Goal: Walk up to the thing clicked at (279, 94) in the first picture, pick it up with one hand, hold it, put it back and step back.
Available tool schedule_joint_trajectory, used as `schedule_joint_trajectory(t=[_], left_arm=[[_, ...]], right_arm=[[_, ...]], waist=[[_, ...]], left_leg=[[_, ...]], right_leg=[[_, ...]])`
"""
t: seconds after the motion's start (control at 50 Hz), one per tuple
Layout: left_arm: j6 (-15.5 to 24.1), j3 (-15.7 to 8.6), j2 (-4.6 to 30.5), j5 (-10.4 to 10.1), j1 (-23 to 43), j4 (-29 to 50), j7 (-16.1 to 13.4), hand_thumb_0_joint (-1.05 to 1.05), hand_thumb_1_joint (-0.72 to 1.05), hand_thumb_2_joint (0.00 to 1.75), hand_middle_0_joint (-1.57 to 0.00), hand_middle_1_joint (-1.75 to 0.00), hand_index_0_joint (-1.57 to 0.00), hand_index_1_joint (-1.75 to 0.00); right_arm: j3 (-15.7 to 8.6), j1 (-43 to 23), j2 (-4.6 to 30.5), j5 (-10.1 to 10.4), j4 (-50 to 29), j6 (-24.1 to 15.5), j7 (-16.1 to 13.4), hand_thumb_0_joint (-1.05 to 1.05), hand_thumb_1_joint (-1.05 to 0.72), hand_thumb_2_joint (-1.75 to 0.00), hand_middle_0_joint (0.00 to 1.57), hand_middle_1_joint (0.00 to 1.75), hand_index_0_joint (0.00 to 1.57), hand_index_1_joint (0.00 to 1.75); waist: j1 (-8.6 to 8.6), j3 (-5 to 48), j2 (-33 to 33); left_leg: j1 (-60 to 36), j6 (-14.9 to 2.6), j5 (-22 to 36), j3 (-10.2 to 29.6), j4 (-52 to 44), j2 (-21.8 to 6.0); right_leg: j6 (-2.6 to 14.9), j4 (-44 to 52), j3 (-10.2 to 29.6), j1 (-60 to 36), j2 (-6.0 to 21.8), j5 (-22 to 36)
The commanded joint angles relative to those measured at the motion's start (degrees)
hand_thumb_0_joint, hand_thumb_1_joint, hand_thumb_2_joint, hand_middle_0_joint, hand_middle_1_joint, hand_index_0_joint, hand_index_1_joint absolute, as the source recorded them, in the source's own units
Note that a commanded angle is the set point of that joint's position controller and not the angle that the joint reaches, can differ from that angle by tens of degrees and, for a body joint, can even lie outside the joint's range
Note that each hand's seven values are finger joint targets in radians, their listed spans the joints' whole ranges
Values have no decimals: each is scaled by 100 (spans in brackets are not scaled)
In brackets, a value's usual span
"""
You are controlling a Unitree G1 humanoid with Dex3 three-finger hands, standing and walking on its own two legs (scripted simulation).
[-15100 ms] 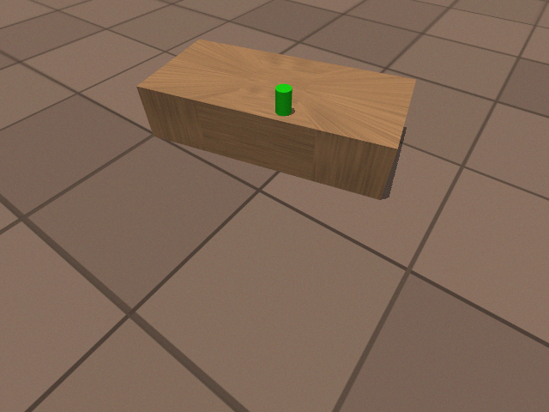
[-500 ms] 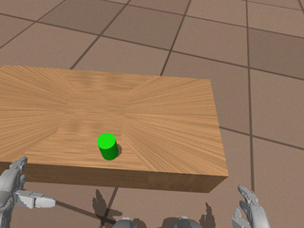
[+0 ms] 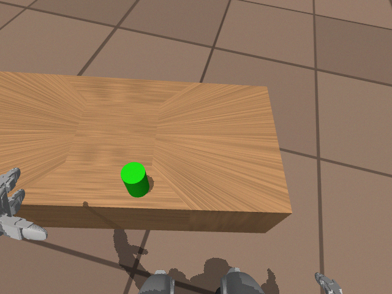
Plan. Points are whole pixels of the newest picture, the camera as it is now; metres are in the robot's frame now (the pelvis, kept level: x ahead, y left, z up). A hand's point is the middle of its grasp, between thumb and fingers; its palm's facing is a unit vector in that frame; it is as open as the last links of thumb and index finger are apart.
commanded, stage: go down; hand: left
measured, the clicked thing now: (136, 180) +0.48 +0.20 -0.32
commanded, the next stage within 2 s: none
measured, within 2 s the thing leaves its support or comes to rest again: neither
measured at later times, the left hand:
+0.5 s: hand (25, 173) +0.36 +0.37 -0.02, palm faces +0.21 -0.97 -0.13, open 17.4 cm
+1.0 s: hand (22, 163) +0.38 +0.39 -0.02, palm faces +0.20 -0.97 -0.09, open 17.5 cm
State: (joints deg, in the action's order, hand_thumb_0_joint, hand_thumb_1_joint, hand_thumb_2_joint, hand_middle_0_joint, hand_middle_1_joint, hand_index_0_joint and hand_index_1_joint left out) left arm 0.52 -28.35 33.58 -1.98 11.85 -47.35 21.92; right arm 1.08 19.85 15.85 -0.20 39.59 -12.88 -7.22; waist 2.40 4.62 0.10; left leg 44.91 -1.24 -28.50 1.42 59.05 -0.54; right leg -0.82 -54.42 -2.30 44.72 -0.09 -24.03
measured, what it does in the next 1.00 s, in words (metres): stands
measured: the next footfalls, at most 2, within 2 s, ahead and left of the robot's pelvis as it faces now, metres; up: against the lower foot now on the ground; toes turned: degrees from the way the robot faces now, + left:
none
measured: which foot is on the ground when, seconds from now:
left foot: down 0.00-1.00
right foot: down 0.00-1.00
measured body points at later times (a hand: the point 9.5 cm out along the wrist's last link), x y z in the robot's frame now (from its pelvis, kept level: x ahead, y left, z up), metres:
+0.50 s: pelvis -0.01 +0.00 -0.02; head +0.13 +0.04 +0.41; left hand +0.35 +0.42 -0.01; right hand +0.06 -0.28 -0.12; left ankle +0.00 +0.10 -0.68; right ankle +0.02 -0.13 -0.68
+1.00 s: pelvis +0.00 +0.01 -0.03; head +0.14 +0.05 +0.39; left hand +0.37 +0.44 -0.01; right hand +0.07 -0.27 -0.12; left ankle +0.00 +0.10 -0.68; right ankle +0.02 -0.13 -0.68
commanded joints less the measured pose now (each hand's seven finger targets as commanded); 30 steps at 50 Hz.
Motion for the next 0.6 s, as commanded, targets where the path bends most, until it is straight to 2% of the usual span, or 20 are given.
schedule_joint_trajectory(t=[0.0,0.02,0.04,0.08,0.12,0.14,0.16,0.18,0.2,0.22,0.24,0.26,0.28,0.3,0.34,0.42,0.46,0.52,0.54,0.58], left_arm=[[832,-680,2649,-162,2508,922,-31,0,-47,8,-5,-1,-3,-3],[895,-650,2621,-164,2649,735,11,0,-47,8,-5,-1,-3,-2],[925,-653,2559,-159,2519,326,78,0,-46,9,-5,-1,-3,-3],[956,-571,2501,-134,2430,-142,206,0,-47,8,-5,-2,-4,-3],[990,-593,2624,-134,2522,-363,342,0,-47,8,-6,-2,-4,-4],[985,-592,2657,-143,2357,-639,392,0,-49,6,-6,-2,-5,-3],[968,-505,2511,-180,2174,-1057,442,0,-48,6,-6,-2,-5,-3],[1043,-728,2854,-206,2452,-738,465,0,-50,6,-6,-2,-5,-3],[1022,-668,2691,-209,2086,-1388,493,0,-51,6,-6,-2,-5,-3],[1145,-797,2931,-258,2454,-949,528,0,-55,5,-7,-2,-5,-3],[1228,-878,3068,-278,2636,-836,550,0,-56,5,-7,-2,-5,-3],[1291,-1006,3230,-265,2677,-942,570,0,-54,5,-7,-2,-5,-3],[1316,-921,2988,-284,2398,-1310,580,0,-53,6,-6,-2,-5,-3],[1436,-1087,3266,-305,2673,-932,597,0,-53,6,-6,-2,-5,-3],[1604,-1195,3506,-287,3030,-662,624,0,-51,6,-6,-1,-5,-3],[1736,-1262,3610,-304,3259,-669,691,0,-48,9,-6,-1,-3,-3],[1758,-1286,3709,-295,3327,-678,713,0,-49,8,-6,-1,-4,-3],[1703,-1174,3569,-283,3277,-933,758,0,-49,9,-6,-1,-3,-3],[1692,-1220,3597,-298,3167,-999,756,0,-49,9,-6,-1,-3,-4],[1648,-1223,3616,-305,3108,-1136,775,0,-49,8,-6,-1,-4,-3]], right_arm=[[-388,331,1123,4,-440,-266,-173,0,-87,-89,20,30,20,30],[-384,347,1147,-12,-416,-239,-174,0,-87,-89,20,30,20,30],[-371,357,1189,-22,-396,-228,-183,0,-88,-90,20,30,20,30],[-329,324,1184,-55,-409,-190,-168,0,-87,-89,20,30,20,30],[-288,424,1199,-76,-381,-155,-131,0,-87,-89,20,30,20,30],[-264,395,1216,-69,-404,-131,-115,0,-87,-89,20,30,20,30],[-241,390,1228,-67,-414,-140,-94,0,-86,-89,20,30,20,30],[-233,429,1252,-61,-429,-127,-79,0,-87,-89,20,30,20,30],[-198,409,1255,-61,-463,-112,-65,0,-87,-89,20,30,20,30],[-199,383,1251,-58,-471,-79,-48,0,-87,-89,20,30,20,30],[-181,406,1253,-61,-506,-56,-30,0,-87,-89,20,30,20,30],[-179,438,1262,-71,-490,-41,-35,0,-87,-89,20,30,20,30],[-173,373,1265,-76,-528,-29,-15,0,-87,-89,20,30,20,30],[-189,384,1277,-76,-502,-29,0,0,-87,-89,20,30,20,30],[-176,421,1254,-100,-473,2,-6,0,-88,-89,20,30,20,30],[-185,534,1326,-147,-337,42,-37,0,-88,-90,20,30,20,30],[-177,553,1341,-167,-269,61,-46,0,-88,-90,20,30,20,30],[-186,612,1386,-181,-253,98,-47,0,-88,-90,20,30,20,30],[-173,593,1373,-164,-258,106,-45,0,-88,-90,20,30,20,30],[-143,575,1342,-149,-289,117,-41,0,-88,-90,20,30,20,30]], waist=[[187,1683,-1035],[213,1703,-1014],[212,1681,-958],[144,1645,-1019],[43,1957,-1173],[8,1778,-1184],[68,1582,-975],[-16,1920,-932],[74,1735,-642],[-22,1782,-768],[18,2065,-736],[-2,2021,-694],[55,1906,-424],[10,1994,-577],[4,2363,-807],[135,2743,-1059],[104,2809,-1217],[156,2671,-1190],[91,2571,-1136],[79,2373,-1124]], left_leg=[[-1162,92,1591,192,-960,-96],[-1165,97,1608,234,-940,-121],[-1181,109,1651,298,-947,-146],[-1011,107,1492,259,-923,-118],[-1104,144,1674,287,-891,-139],[-964,148,1556,288,-920,-138],[-752,135,1522,282,-861,-138],[-737,123,1623,268,-787,-129],[-563,96,1793,242,-708,-121],[-442,79,1667,206,-650,-91],[-526,67,1814,188,-575,-94],[-376,51,1825,173,-520,-73],[-267,23,1893,156,-473,-70],[-228,26,1867,137,-431,-50],[-468,41,2081,145,-358,-44],[-943,78,2583,194,-186,-64],[-1075,97,2751,219,-122,-75],[-989,120,2637,277,-137,-103],[-835,109,2430,263,-178,-80],[-623,110,2117,269,-215,-77]], right_leg=[[272,477,59,-494,-74,961],[277,464,50,-386,-65,934],[280,437,19,-275,-75,942],[294,452,18,-243,-56,855],[309,382,-37,-262,-60,935],[314,397,-46,-194,-69,818],[311,385,-61,-147,-83,786],[301,360,-52,-259,-78,887],[300,338,-67,-259,-77,980],[306,309,-26,-191,-85,904],[300,254,-23,-310,-74,1024],[291,243,-9,-329,-66,1051],[281,208,2,-324,-68,1120],[277,165,27,-332,-56,1133],[280,91,63,-280,-35,1250],[278,1,64,-79,-27,1508],[288,-25,61,84,-30,1513],[313,-25,11,305,-48,1318],[317,3,18,232,-46,1220],[324,3,-3,282,-66,1031]])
